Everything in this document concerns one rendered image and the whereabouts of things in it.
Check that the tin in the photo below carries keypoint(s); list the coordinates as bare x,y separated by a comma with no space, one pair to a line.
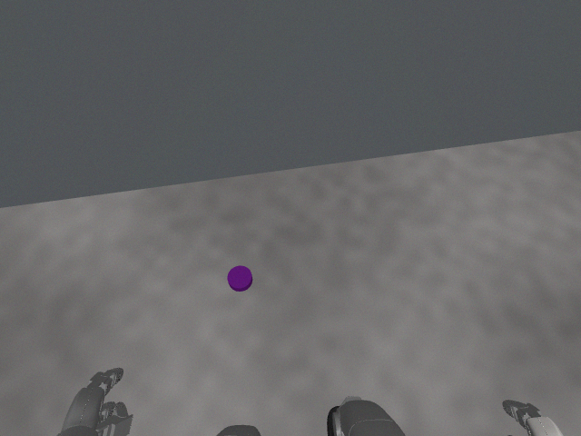
239,278

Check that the left robot hand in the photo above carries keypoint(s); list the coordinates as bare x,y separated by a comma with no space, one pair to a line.
87,408

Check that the right robot hand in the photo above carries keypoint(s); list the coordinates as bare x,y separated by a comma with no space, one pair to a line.
531,419

